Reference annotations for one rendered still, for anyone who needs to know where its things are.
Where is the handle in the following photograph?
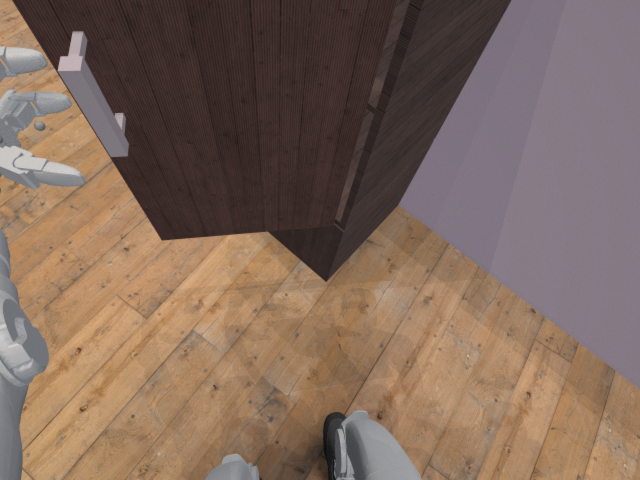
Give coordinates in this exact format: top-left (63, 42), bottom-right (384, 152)
top-left (58, 31), bottom-right (129, 157)

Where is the robot right shin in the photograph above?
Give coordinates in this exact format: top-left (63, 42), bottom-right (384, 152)
top-left (334, 411), bottom-right (370, 480)

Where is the left robot hand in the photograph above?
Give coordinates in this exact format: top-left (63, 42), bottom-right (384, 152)
top-left (0, 46), bottom-right (85, 190)

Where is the cupboard door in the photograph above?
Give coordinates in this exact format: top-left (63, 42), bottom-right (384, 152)
top-left (12, 0), bottom-right (397, 240)

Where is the robot right thigh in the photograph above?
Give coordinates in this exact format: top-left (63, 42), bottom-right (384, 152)
top-left (335, 419), bottom-right (422, 480)

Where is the left robot upper arm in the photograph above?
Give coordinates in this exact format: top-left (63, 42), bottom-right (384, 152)
top-left (0, 297), bottom-right (49, 480)

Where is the robot left forearm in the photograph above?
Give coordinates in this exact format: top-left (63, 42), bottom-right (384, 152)
top-left (0, 188), bottom-right (20, 306)

